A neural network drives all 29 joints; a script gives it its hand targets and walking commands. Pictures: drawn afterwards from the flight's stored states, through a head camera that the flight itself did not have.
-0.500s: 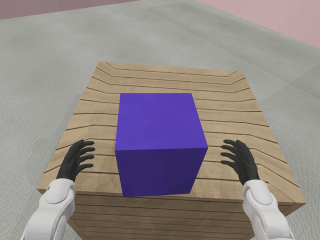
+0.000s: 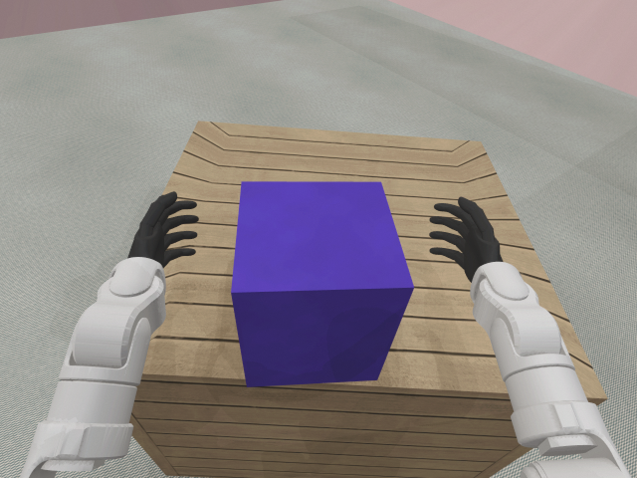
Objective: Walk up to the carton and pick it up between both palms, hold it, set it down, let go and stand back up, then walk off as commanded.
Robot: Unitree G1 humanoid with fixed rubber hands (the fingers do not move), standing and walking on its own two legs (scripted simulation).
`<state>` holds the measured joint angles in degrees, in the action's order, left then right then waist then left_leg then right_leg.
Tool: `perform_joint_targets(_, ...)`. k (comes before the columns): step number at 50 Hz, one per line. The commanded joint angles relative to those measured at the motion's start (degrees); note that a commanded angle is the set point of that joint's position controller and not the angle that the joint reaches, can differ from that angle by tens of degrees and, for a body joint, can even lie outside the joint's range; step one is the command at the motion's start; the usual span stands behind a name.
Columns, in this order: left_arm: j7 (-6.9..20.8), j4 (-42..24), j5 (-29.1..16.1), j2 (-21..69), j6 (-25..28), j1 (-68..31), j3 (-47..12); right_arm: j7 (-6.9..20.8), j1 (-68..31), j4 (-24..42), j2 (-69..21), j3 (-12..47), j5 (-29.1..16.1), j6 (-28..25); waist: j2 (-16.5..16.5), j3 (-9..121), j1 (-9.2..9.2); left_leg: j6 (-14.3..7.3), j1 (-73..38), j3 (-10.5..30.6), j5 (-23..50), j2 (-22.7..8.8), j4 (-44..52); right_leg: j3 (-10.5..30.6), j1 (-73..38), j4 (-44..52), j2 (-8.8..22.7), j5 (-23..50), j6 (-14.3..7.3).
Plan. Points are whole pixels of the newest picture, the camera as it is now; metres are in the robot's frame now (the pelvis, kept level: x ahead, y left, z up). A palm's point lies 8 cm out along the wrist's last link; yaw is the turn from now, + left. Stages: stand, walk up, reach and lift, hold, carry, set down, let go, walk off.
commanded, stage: reach and lift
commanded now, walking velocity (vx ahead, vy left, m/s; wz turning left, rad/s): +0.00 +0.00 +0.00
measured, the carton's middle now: (312, 286) +0.41 +0.03 +0.00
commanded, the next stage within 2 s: none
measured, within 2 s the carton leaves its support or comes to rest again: neither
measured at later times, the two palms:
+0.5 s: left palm (158, 210) +0.38 +0.22 +0.16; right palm (468, 212) +0.42 -0.16 +0.16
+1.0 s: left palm (159, 279) +0.37 +0.24 +0.04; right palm (458, 272) +0.41 -0.17 +0.06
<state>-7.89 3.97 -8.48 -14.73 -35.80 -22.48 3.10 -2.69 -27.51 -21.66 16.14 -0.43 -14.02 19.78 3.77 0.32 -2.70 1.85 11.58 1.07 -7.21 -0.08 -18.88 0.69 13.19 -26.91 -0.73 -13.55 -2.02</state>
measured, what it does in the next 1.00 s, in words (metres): stands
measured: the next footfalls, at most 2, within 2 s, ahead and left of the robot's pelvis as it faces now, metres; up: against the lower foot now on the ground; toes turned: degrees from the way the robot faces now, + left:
none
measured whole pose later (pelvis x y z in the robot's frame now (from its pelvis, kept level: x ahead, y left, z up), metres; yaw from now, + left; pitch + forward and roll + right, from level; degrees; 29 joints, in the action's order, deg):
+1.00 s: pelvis +0.00 +0.02 +0.00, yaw +0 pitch +9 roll +0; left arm -8.0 55.8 -8.5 -12.3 6.6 -35.3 3.6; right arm 3.2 -39.4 -60.0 17.5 2.7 -16.0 -5.8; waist 2.8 5.9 -2.7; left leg 1.9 25.2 1.1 -9.4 -0.9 -25.5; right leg 0.7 23.7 -26.7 -1.6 -12.2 -1.6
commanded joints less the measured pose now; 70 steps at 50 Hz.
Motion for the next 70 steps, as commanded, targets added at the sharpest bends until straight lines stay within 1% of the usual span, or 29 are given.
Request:
perform_joint_targets(1,0.6,-5.1,-2.1,-8.2,0.7,-30.3,9.9,-0.8,-31.8,5.2,16.3,-1.8,-9.6,-3.3,-3.4,25.0,-0.53,-1.0,-4.0,-2.7,11.6,1.1,-1.1,2.7,-12.3,5.6,0.5,26.3,5.6)
perform_joint_targets(4,0.7,-6.9,-1.5,-9.2,1.2,-29.8,10.1,-1.0,-31.6,3.9,16.5,-1.2,-10.7,-3.2,-4.2,25.5,-0.59,-0.2,-5.9,-2.6,13.9,1.0,-1.3,2.4,-12.6,5.7,0.1,28.3,5.5)
perform_joint_targets(7,-0.2,-4.7,-1.9,-9.5,1.1,-35.6,9.1,-0.1,-36.1,-1.6,17.1,-2.4,-10.7,-2.4,-6.4,22.8,-0.56,-0.1,-6.3,-1.9,7.9,-0.1,-0.2,1.1,-6.6,7.4,-0.5,15.1,4.4)
perform_joint_targets(10,-0.7,3.8,-2.5,-10.4,1.4,-40.5,8.8,0.3,-41.2,-6.3,17.3,-3.5,-8.0,-1.6,-4.3,21.3,0.04,-1.2,-3.9,-1.8,2.3,-0.2,0.5,1.1,-4.2,8.5,-0.3,9.4,4.2)
perform_joint_targets(14,-1.1,3.3,-3.4,-12.6,3.0,-43.6,9.1,-0.1,-45.4,-3.3,16.8,-1.8,-9.8,-2.7,-3.6,28.6,-1.55,-1.2,-3.0,-2.6,7.9,0.5,-1.5,2.0,-8.6,6.3,0.2,18.6,5.1)
perform_joint_targets(15,-1.5,7.2,-3.0,-12.6,3.2,-46.7,9.6,0.0,-48.8,-5.8,16.9,-2.2,-9.3,-2.6,-3.0,27.6,-2.81,-1.5,-3.0,-2.4,6.6,0.0,-0.9,1.5,-6.4,6.8,-0.4,15.1,4.5)
perform_joint_targets(17,-2.2,5.8,-2.6,-11.8,3.6,-48.2,7.8,0.3,-47.9,-9.1,16.8,-2.1,-9.5,-2.6,-6.3,27.7,-1.88,-0.4,-4.1,-2.4,7.6,-0.3,-1.7,0.9,-5.1,7.0,-0.6,14.8,4.0)
perform_joint_targets(23,-1.3,19.8,0.2,-8.2,4.6,-43.9,7.7,0.8,-46.6,-20.7,16.0,-0.5,-7.8,-3.4,-4.1,22.9,-1.91,-0.4,-5.1,-2.1,8.4,-0.7,-1.1,-0.2,-4.8,7.7,-1.1,15.4,3.9)
perform_joint_targets(24,-0.4,23.9,0.3,-6.7,5.9,-43.0,7.3,0.9,-45.0,-23.2,14.5,-0.4,-7.0,-4.1,-4.0,23.0,-1.34,-0.6,-3.8,-2.0,7.0,-0.5,-1.5,-0.1,-4.2,8.0,-0.4,14.8,4.2)
perform_joint_targets(25,-0.3,22.9,1.2,-7.4,7.4,-41.3,8.1,0.8,-43.1,-22.9,14.3,-0.2,-6.7,-5.0,-4.3,23.6,-2.25,-0.9,-3.9,-2.3,7.0,-0.1,-1.2,0.4,-4.6,8.0,-0.5,14.7,4.2)
perform_joint_targets(27,0.4,16.5,1.9,-5.2,10.5,-35.8,7.7,0.6,-39.1,-17.3,12.0,1.0,-8.1,-8.3,-4.4,28.7,-2.24,0.0,-7.5,-2.0,16.4,0.3,-3.3,0.1,-7.8,6.9,-0.7,25.7,4.4)
perform_joint_targets(28,0.7,20.5,2.2,-6.6,11.6,-38.5,8.7,0.5,-41.7,-18.0,12.2,1.0,-8.4,-9.0,-4.5,27.8,-3.39,-0.2,-5.6,-2.0,15.4,0.5,-3.6,0.7,-6.8,6.7,-0.6,25.6,4.6)
perform_joint_targets(29,1.0,19.1,3.4,-4.9,13.5,-35.0,7.9,0.8,-38.0,-21.7,11.7,1.8,-8.3,-10.2,-6.1,27.7,-2.6,0.6,-7.3,-2.0,18.3,0.5,-3.5,-0.1,-6.9,6.8,-1.1,25.7,4.2)
perform_joint_targets(30,1.4,20.4,3.4,-5.2,15.1,-35.7,7.6,0.6,-37.4,-22.8,11.7,-0.6,-6.7,-11.3,-7.4,27.1,-1.38,0.8,-6.9,-1.8,16.5,0.8,-3.8,0.0,-5.8,7.1,-0.8,24.2,4.2)
perform_joint_targets(32,1.6,23.9,3.0,-5.3,18.6,-36.0,8.1,1.2,-38.4,-23.4,9.6,0.5,-6.3,-13.2,-4.9,25.1,-3.12,-0.3,-5.6,-2.0,13.1,0.7,-3.3,0.0,-3.3,7.6,-0.7,18.7,4.1)
perform_joint_targets(35,1.8,28.7,2.5,-2.8,25.3,-36.8,5.2,1.9,-38.7,-25.6,8.2,-0.6,-5.2,-17.6,-6.7,26.6,-1.81,0.4,-4.6,-1.6,12.9,0.4,-4.1,-0.8,0.3,7.5,-0.7,15.6,3.3)
perform_joint_targets(36,1.9,28.4,1.7,-2.5,27.5,-35.9,4.8,2.5,-39.1,-22.1,8.2,-0.2,-5.1,-19.1,-5.7,27.9,-3.24,0.1,-3.3,-1.4,12.5,0.2,-4.4,-0.7,0.6,6.8,-0.6,14.5,3.3)
perform_joint_targets(40,1.0,41.0,-1.7,0.9,37.9,-41.6,-1.7,4.7,-41.0,-30.4,6.1,-0.6,-4.2,-23.6,-6.4,26.1,-1.57,0.0,0.4,-0.9,2.5,-0.9,-4.8,-1.2,10.9,6.8,0.0,-0.3,2.1)
perform_joint_targets(43,0.2,46.4,-3.5,1.1,44.2,-44.1,-3.8,6.0,-42.0,-33.5,6.7,1.0,-4.2,-27.0,-5.4,30.7,-2.27,0.2,2.8,-1.4,1.9,-1.3,-6.2,-1.4,14.3,5.6,0.2,0.0,1.9)
perform_joint_targets(46,-0.3,43.7,-5.5,1.0,48.6,-43.9,-5.2,6.4,-42.4,-29.7,7.2,2.7,-5.9,-30.1,-6.2,38.7,-3.1,1.0,1.4,-1.9,8.2,-1.8,-8.9,-1.4,14.3,3.8,0.1,6.0,1.9)
perform_joint_targets(47,-0.6,42.3,-5.0,1.5,49.7,-43.6,-6.2,6.2,-41.1,-31.3,7.8,0.6,-4.8,-31.1,-8.3,41.3,-1.23,1.6,-0.1,-1.3,8.6,-1.8,-9.4,-2.1,16.4,3.7,-0.3,6.6,1.6)
perform_joint_targets(50,-0.7,43.5,-5.0,2.2,51.2,-43.1,-5.8,6.6,-40.6,-32.1,8.0,2.5,-6.0,-31.9,-7.9,45.1,-2.65,1.6,-0.5,-1.2,11.7,-2.2,-10.6,-1.5,17.6,2.7,-0.6,8.0,1.5)
perform_joint_targets(51,-0.6,45.0,-4.8,3.3,51.3,-42.0,-6.7,6.7,-39.9,-35.0,8.0,2.3,-6.1,-31.9,-8.0,43.4,-1.51,1.8,-0.7,-0.9,12.1,-2.3,-10.8,-1.4,18.3,3.1,-0.7,8.8,1.4)
perform_joint_targets(52,-0.7,46.2,-3.8,3.8,51.5,-39.7,-5.4,6.6,-38.9,-36.1,8.1,2.8,-6.0,-32.5,-7.9,44.6,-2.75,2.3,-1.3,-0.8,16.5,-2.3,-11.5,-1.8,17.5,2.4,-0.9,11.7,1.5)
perform_joint_targets(58,-1.0,34.9,1.4,6.2,49.6,-31.6,-2.8,5.9,-33.7,-36.4,9.6,2.2,-7.7,-35.8,-11.4,48.1,-2.07,4.5,-11.1,-0.4,34.6,-2.3,-13.7,-2.0,14.4,4.1,-2.6,22.0,1.0)
perform_joint_targets(59,-1.0,33.9,2.5,6.9,49.1,-30.3,-2.3,6.3,-33.8,-36.2,9.8,2.5,-8.0,-36.4,-11.5,46.4,-3.08,4.7,-11.7,0.2,38.1,-2.5,-13.8,-2.2,14.6,4.1,-3.1,22.7,1.0)
perform_joint_targets(64,0.2,33.1,3.5,8.3,49.4,-30.9,0.3,5.8,-32.8,-34.7,4.8,5.8,-7.1,-36.4,-7.8,45.4,-3.2,3.7,-7.8,-0.8,35.3,-1.4,-13.0,-0.7,7.5,3.3,-2.3,29.7,2.1)
perform_joint_targets(68,1.2,39.9,4.8,9.6,50.7,-31.4,2.5,5.0,-36.6,-31.8,0.3,6.5,-4.9,-35.8,-3.0,42.0,-4.63,1.7,-0.9,-2.0,24.8,-0.7,-11.0,0.9,4.1,2.8,-1.1,29.5,3.2)
perform_joint_targets(70,0.7,39.2,4.4,9.2,52.2,-36.0,2.7,4.7,-38.7,-32.8,0.0,5.2,-3.9,-35.6,-4.2,41.8,-3.67,1.6,2.0,-2.0,21.4,-0.7,-10.6,1.4,5.1,2.1,-0.5,27.3,3.5)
